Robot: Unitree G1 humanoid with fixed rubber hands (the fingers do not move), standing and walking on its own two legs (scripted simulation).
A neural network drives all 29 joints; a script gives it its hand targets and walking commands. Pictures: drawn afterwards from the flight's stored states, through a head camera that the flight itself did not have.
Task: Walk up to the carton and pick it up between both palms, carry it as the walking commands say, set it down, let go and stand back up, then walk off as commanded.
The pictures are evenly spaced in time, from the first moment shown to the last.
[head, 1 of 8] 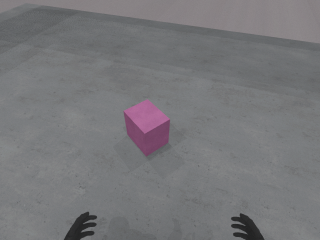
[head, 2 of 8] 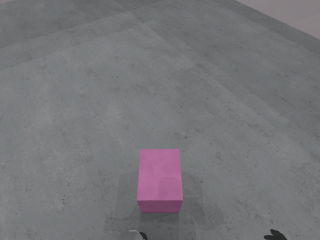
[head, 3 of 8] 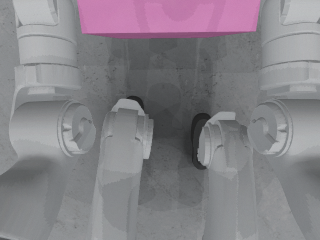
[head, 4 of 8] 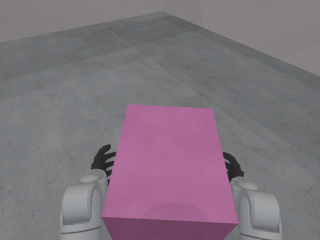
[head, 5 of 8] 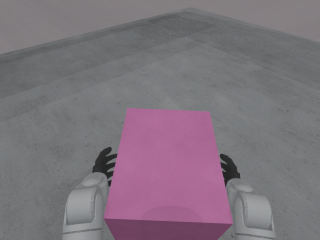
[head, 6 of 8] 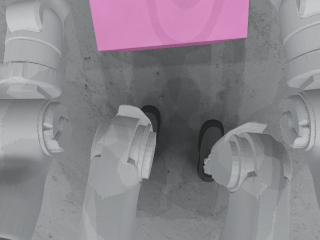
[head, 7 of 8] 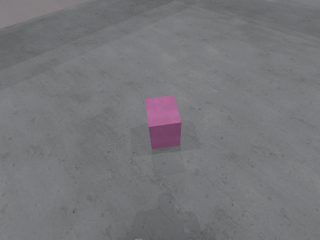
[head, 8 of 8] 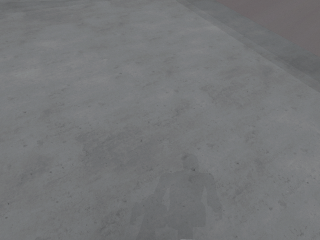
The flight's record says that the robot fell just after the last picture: no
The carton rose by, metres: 0.66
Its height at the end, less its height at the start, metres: +0.00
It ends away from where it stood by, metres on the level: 1.26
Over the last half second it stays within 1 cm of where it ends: yes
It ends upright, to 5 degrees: yes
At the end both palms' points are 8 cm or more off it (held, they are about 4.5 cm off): yes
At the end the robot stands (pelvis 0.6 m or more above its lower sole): yes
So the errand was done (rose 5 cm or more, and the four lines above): yes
